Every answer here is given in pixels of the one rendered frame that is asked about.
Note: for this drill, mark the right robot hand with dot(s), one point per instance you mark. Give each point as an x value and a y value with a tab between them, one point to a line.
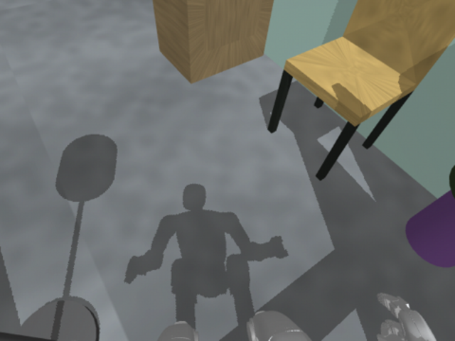
412	326

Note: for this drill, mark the potted plant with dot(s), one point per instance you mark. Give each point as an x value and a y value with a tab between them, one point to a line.
431	232

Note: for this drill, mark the chair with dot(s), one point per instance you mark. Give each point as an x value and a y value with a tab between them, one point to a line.
386	50

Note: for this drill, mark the floor lamp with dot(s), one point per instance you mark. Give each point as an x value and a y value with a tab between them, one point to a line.
58	321

